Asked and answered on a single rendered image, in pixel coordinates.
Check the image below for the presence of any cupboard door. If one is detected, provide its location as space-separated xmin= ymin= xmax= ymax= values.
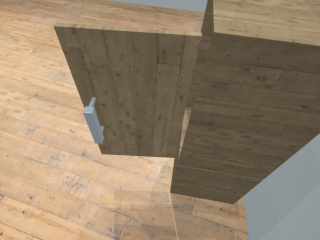
xmin=53 ymin=22 xmax=202 ymax=158

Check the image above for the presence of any handle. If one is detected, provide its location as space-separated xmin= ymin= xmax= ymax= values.
xmin=83 ymin=97 xmax=104 ymax=144

